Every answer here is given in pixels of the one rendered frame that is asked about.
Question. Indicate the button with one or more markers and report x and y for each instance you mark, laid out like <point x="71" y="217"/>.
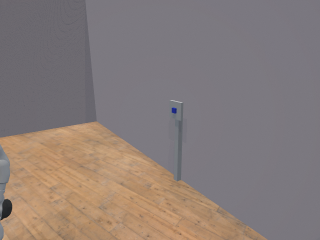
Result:
<point x="174" y="110"/>

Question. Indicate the robot left upper arm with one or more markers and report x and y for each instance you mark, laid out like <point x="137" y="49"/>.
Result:
<point x="3" y="156"/>

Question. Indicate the panel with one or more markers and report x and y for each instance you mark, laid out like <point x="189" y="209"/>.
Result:
<point x="178" y="116"/>

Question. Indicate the left robot forearm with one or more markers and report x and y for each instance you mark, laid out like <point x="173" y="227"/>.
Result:
<point x="4" y="178"/>

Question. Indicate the left robot thigh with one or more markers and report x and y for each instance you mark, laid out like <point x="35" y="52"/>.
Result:
<point x="6" y="208"/>

